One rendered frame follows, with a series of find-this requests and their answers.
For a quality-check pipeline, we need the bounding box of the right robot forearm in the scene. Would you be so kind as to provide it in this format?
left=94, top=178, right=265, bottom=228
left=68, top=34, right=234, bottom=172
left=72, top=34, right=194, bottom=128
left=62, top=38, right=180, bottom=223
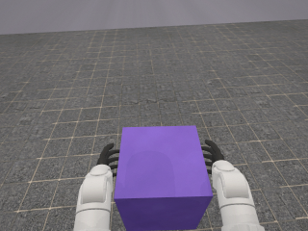
left=212, top=160, right=265, bottom=231

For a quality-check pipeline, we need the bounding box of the carton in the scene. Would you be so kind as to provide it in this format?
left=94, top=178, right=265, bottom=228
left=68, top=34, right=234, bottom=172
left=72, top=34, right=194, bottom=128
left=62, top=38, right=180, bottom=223
left=114, top=125, right=213, bottom=231

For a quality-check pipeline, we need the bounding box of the right robot hand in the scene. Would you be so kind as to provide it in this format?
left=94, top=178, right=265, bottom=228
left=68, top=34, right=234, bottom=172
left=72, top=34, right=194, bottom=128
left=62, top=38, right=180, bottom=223
left=201, top=140, right=225, bottom=174

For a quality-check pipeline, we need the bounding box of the left robot forearm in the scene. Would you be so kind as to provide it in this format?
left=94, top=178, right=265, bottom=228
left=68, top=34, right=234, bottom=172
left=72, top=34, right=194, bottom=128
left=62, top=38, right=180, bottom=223
left=73, top=165, right=114, bottom=231

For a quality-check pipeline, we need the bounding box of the left robot hand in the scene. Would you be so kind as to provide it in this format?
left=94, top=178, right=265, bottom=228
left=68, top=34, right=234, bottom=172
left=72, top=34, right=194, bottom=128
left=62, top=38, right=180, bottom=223
left=96, top=142, right=120, bottom=177

